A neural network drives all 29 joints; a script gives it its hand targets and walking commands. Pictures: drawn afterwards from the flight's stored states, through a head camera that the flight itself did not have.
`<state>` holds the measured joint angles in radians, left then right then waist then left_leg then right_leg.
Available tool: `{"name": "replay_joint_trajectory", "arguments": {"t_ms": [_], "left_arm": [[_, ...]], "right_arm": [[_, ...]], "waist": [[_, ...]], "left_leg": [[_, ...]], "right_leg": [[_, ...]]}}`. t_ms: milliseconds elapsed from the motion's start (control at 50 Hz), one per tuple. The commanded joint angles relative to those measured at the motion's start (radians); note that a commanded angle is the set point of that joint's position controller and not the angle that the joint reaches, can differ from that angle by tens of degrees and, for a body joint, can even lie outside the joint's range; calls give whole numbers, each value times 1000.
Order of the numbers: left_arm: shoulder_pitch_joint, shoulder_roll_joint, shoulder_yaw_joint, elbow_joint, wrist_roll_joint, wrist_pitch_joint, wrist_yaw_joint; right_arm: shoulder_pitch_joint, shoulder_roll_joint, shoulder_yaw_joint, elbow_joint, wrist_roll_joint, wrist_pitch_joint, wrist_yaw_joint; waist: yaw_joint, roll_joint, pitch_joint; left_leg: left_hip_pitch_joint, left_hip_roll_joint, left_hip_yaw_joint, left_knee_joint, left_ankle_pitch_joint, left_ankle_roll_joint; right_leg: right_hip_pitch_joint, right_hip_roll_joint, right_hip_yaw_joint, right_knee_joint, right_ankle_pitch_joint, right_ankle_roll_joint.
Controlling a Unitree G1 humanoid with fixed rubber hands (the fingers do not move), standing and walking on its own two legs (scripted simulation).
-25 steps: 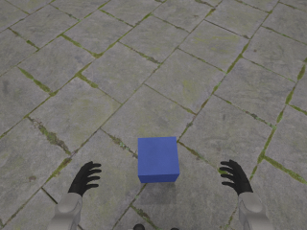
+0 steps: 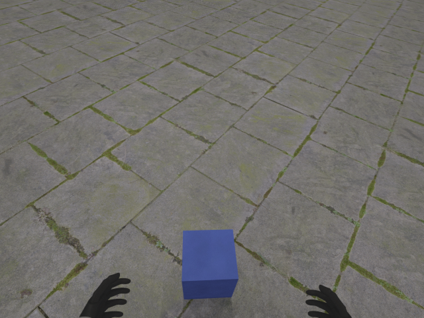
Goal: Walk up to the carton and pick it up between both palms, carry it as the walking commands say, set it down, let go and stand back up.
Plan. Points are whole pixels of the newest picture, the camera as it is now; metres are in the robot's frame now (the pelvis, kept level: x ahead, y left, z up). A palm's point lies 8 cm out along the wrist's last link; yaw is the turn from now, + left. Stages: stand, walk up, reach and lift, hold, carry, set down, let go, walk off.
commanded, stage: let go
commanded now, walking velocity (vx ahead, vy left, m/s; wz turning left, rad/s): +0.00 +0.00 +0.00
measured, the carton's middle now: (208, 265) +0.47 +0.00 -0.65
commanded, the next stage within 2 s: stand in 0.16 s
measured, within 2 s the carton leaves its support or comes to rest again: neither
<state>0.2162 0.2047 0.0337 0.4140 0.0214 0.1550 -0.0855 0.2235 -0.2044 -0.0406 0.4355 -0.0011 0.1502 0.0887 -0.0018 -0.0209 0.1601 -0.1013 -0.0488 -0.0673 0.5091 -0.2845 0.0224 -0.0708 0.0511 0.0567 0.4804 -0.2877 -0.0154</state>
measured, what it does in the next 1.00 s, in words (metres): stands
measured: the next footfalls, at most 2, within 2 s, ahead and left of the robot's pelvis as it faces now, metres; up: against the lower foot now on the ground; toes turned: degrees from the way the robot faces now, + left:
none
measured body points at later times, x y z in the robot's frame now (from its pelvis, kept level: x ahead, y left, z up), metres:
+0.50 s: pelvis +0.03 +0.02 +0.00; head +0.00 +0.03 +0.45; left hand +0.15 +0.30 -0.11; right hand +0.15 -0.28 -0.09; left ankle +0.00 +0.10 -0.74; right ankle -0.01 -0.11 -0.74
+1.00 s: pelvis +0.00 +0.01 +0.01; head -0.03 +0.02 +0.46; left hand +0.09 +0.29 -0.12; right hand +0.08 -0.29 -0.11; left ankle +0.00 +0.10 -0.74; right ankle -0.01 -0.11 -0.74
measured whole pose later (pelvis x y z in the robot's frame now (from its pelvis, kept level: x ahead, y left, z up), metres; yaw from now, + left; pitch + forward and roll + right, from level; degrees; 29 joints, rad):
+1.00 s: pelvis +0.00 +0.01 +0.01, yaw -1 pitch -2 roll +0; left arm 0.25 0.33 0.02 0.91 0.03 -0.02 0.01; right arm 0.24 -0.31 -0.03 0.95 -0.03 -0.02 0.00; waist 0.00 -0.02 -0.05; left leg -0.15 -0.06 -0.05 0.41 -0.23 0.03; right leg -0.14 0.04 0.08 0.42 -0.24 -0.01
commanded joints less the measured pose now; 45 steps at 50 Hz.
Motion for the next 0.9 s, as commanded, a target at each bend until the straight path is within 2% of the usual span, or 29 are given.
{"name": "replay_joint_trajectory", "arguments": {"t_ms": [0, 20, 60, 80, 100, 120, 140, 160, 180, 200, 240, 260, 300, 320, 340, 380, 420, 440, 460, 560, 600, 620, 660, 720, 760, 780, 820, 840, 880], "left_arm": [[-48, 109, 29, -121, -11, -18, 18], [-42, 119, 29, -121, -4, -19, 18], [-45, 122, 40, -113, 12, -1, 34], [-44, 113, 40, -121, 5, 3, 40], [-54, 122, 41, -133, 0, 14, 45], [-49, 110, 44, -141, -10, 30, 59], [-34, 208, 55, 33, 7, -38, 96], [-18, 248, 62, 45, 11, -70, 104], [-71, 227, 59, 52, 10, -82, 104], [-49, 229, 60, 59, 13, -100, 109], [-35, 221, 51, 100, 17, -131, 104], [-21, 205, 46, 128, 15, -135, 102], [-52, 200, 43, 137, 21, -150, 98], [-24, 217, 48, 160, 11, -152, 103], [-36, 229, 51, 178, 14, -159, 105], [-17, 235, 53, 198, 10, -166, 103], [-8, 246, 52, 229, 14, -171, 106], [-7, 234, 48, 232, 11, -171, 111], [-23, 253, 48, 243, 15, -174, 111], [-9, 273, 44, 279, 17, -177, 109], [-22, 291, 47, 300, 14, -178, 109], [-7, 294, 41, 314, 15, -181, 110], [-33, 299, 35, 315, 15, -190, 111], [-44, 296, 36, 335, 15, -188, 108], [-18, 287, 34, 352, 9, -190, 108], [-29, 298, 31, 362, 14, -189, 107], [-25, 316, 39, 374, 9, -194, 107], [-29, 294, 33, 373, 13, -193, 106], [-33, 308, 34, 381, 7, -196, 108]], "right_arm": [[-64, -124, -53, -132, -9, -23, -13], [-89, -135, -60, -156, -12, -27, -15], [-121, -151, -68, -160, -13, -39, -23], [-91, -140, -60, -128, -9, -34, -27], [-107, -154, -61, -143, 0, -47, -30], [-69, -151, -63, -126, -8, -54, -40], [-25, -201, -71, 62, -29, -86, -73], [-19, -216, -73, 71, -29, -97, -76], [-35, -237, -82, 81, -27, -108, -82], [-51, -241, -88, 80, -26, -123, -86], [-54, -242, -81, 123, -34, -141, -91], [-52, -233, -79, 137, -35, -150, -96], [-58, -242, -75, 166, -38, -157, -103], [-49, -256, -80, 176, -42, -164, -101], [-67, -236, -76, 181, -34, -166, -101], [-56, -252, -75, 208, -27, -173, -103], [-40, -258, -78, 236, -24, -176, -108], [-35, -258, -76, 244, -23, -176, -106], [-67, -268, -76, 253, -24, -176, -103], [-65, -286, -69, 289, -26, -183, -111], [-102, -280, -62, 300, -31, -181, -110], [-72, -299, -67, 313, -31, -183, -106], [-81, -287, -56, 333, -31, -186, -105], [-77, -278, -46, 352, -27, -193, -109], [-60, -301, -52, 376, -28, -192, -107], [-57, -288, -50, 383, -30, -195, -110], [-42, -307, -47, 401, -30, -193, -105], [-36, -318, -54, 409, -28, -196, -101], [-47, -304, -46, 410, -28, -197, -100]], "waist": [[-5, 54, -98], [-3, 14, -114], [18, 10, -141], [1, 15, -135], [7, 19, -165], [-15, -21, -165], [25, -71, -246], [21, -59, -278], [-11, 20, -299], [-2, -15, -310], [0, 70, -250], [2, 10, -240], [1, 23, -210], [6, 66, -238], [2, 56, -229], [10, 48, -255], [-5, 46, -271], [-1, 49, -305], [3, 18, -297], [-1, 58, -253], [1, 40, -221], [9, -3, -180], [3, -9, -214], [-2, 4, -222], [7, 0, -179], [-5, -26, -179], [-2, -28, -166], [-12, -4, -159], [-7, 13, -177]], "left_leg": [[25, 20, 53, -91, 127, -39], [29, 25, 42, -82, 151, -32], [-2, 23, 32, -82, 192, -39], [23, 20, 38, -87, 197, -37], [0, 23, 20, -74, 209, -40], [2, 22, 17, -76, 215, -39], [-54, 72, -44, -58, 259, -31], [-44, 75, -57, -49, 248, -28], [-20, 76, -62, -41, 260, -24], [-19, 102, -84, -58, 255, -16], [-60, 101, -102, -76, 255, -9], [-56, 114, -100, -84, 279, -8], [-70, 120, -109, -93, 378, -21], [-48, 124, -118, -95, 391, -29], [-55, 116, -86, -75, 439, -13], [-34, 120, -77, -79, 502, -24], [8, 129, -92, -68, 610, -34], [18, 122, -84, -77, 575, -37], [8, 120, -86, -79, 531, -25], [-37, 121, -112, -131, 330, -30], [-76, 118, -110, -142, 216, -18], [-102, 119, -114, -149, 231, -10], [-54, 105, -92, -132, 265, -1], [-33, 112, -102, -141, 223, -3], [-55, 114, -107, -149, 226, 0], [-50, 119, -113, -160, 189, 1], [-56, 117, -121, -174, 148, 8], [-61, 108, -107, -175, 123, 1], [-59, 113, -103, -169, 169, 2]], "right_leg": [[-20, -26, -50, -97, 109, 28], [-27, -21, -56, -84, 126, 32], [-9, -8, -65, -69, 162, 31], [-14, -8, -59, -70, 171, 35], [0, -9, -58, -57, 187, 31], [-9, -9, -54, -50, 201, 36], [-68, -62, 21, -7, 182, 38], [-69, -57, 21, -7, 150, 37], [-87, -71, 47, 0, 169, 28], [-85, -76, 50, 4, 137, 29], [-115, -83, 69, -16, 111, 23], [-132, -87, 72, -15, 122, 21], [-156, -77, 61, -4, 159, 29], [-132, -81, 77, -10, 176, 31], [-120, -90, 77, -29, 240, 25], [-97, -90, 80, -18, 299, 27], [-102, -89, 70, 6, 378, 14], [-73, -81, 68, 2, 354, 19], [-87, -89, 67, -4, 342, 16], [-110, -92, 97, -37, 200, 7], [-115, -101, 108, -61, 180, 5], [-112, -111, 113, -68, 200, 5], [-119, -117, 126, -88, 224, 1], [-119, -121, 136, -90, 202, -2], [-133, -118, 127, -99, 198, -2], [-138, -124, 136, -110, 173, -4], [-149, -123, 144, -125, 144, -9], [-145, -119, 152, -132, 135, -7], [-121, -126, 151, -133, 165, -8]]}}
